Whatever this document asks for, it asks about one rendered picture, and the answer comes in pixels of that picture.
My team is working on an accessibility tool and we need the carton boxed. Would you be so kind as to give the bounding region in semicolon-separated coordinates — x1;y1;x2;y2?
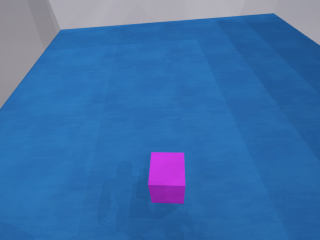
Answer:
148;152;186;204

